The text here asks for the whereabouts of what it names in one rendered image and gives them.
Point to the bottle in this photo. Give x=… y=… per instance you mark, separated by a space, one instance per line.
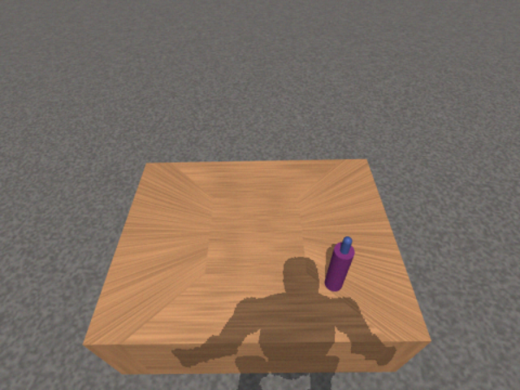
x=341 y=259

